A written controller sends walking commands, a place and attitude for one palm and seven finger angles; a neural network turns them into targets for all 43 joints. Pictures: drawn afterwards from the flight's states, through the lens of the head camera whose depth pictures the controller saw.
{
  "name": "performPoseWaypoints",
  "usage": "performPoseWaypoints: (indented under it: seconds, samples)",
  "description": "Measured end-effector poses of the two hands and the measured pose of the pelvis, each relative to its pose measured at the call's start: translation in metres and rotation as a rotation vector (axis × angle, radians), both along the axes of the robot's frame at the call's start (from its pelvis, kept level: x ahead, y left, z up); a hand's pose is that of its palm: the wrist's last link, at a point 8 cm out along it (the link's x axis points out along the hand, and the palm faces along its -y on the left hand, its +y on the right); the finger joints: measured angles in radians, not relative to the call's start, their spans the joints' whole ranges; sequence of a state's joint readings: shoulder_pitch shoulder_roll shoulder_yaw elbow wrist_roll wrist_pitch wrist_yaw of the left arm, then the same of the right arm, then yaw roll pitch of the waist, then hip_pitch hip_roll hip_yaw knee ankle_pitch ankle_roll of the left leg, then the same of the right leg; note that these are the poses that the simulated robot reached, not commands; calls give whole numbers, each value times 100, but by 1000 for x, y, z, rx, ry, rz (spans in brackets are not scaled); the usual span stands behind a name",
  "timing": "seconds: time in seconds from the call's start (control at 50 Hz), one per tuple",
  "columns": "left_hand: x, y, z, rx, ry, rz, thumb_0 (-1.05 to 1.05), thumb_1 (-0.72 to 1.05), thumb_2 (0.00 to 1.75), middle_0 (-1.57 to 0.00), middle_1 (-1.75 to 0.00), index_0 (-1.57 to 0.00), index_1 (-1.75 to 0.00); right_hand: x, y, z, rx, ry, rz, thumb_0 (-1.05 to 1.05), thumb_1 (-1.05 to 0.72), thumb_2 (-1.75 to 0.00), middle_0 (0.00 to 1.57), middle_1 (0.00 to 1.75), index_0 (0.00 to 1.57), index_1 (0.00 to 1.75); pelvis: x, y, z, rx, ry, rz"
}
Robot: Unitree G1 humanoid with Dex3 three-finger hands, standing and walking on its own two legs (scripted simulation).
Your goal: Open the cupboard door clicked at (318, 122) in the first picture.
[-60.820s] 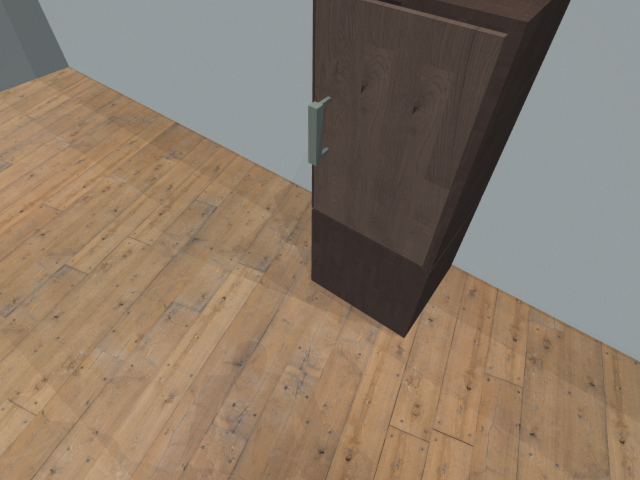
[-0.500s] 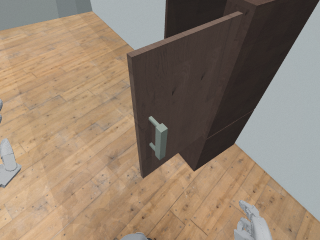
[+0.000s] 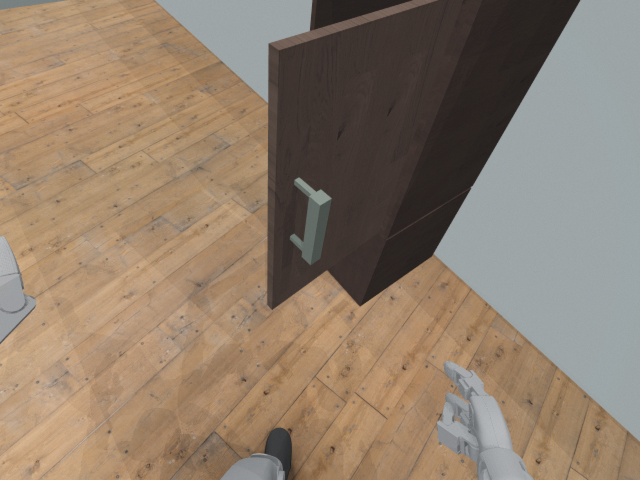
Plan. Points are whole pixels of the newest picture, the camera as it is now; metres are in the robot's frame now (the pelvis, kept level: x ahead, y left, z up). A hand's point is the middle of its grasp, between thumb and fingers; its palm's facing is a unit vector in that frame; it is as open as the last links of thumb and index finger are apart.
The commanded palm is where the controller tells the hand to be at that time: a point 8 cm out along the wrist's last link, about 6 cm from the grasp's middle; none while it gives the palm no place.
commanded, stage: stop stepping back and stand still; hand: left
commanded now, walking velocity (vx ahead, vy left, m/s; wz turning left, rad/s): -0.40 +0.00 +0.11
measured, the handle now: (306, 222) +0.50 +0.09 -0.02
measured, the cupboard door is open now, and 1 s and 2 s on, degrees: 95 95 95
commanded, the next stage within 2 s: let the arm hang, fingers relaxed in 1.72 s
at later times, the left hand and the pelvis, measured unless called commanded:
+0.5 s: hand out of the picture +0.08 +0.32 +0.18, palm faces +0.56 -0.76 -0.33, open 7.4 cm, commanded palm +0.00 +0.34 +0.20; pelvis -0.12 +0.03 +0.01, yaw +4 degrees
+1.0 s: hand out of the picture +0.07 +0.28 +0.18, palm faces +0.48 -0.75 -0.45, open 7.4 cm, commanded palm +0.01 +0.33 +0.20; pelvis -0.11 +0.02 +0.01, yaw +4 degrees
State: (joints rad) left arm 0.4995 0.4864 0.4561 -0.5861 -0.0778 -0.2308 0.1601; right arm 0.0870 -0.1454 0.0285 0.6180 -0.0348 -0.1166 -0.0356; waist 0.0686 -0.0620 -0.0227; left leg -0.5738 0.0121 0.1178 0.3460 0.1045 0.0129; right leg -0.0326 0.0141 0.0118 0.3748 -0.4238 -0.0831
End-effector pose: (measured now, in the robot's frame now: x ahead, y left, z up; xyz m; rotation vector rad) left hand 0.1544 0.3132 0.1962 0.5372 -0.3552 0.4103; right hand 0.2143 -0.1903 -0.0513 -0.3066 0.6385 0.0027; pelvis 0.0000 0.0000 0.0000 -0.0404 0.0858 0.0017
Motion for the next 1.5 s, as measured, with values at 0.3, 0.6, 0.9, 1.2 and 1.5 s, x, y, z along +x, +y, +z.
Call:
performPoseWaypoints:
  seconds: [0.3, 0.6, 0.9, 1.2, 1.5]
  samples:
    - [-100, 4, 13, 59, 45, -48, 1, 89, 89, -22, -30, -21, -31, -172, -40, -16, -44, 159, -221, 1, -90, -90, 21, 30, 20, 30, -76, 10, 3, 9, -108, 40]
    - [-128, 10, 14, 8, 56, -10, 1, 90, 90, -21, -30, -20, -31, -200, 10, -2, 65, 41, -155, 2, -90, -90, 21, 30, 21, 30, -127, 25, 18, 32, -110, 40]
    - [-142, 4, -4, -57, 150, 155, 1, 89, 89, -21, -30, -21, -31, -185, -36, -21, 3, 131, -132, 2, -90, -90, 21, 30, 21, 30, -119, 10, 20, 74, -97, 69]
    - [-114, 12, 8, 47, 176, 37, 1, 89, 89, -21, -30, -21, -31, -151, -7, -4, 55, 23, -147, 1, -90, -90, 20, 30, 20, 30, -113, 25, 18, 42, -91, 40]
    - [-134, 30, -9, -55, 220, 106, 1, 89, 89, -21, -30, -21, -31, -179, 8, -15, 29, 123, -122, 1, -90, -90, 21, 30, 21, 30, -121, 36, 21, 30, -91, 52]
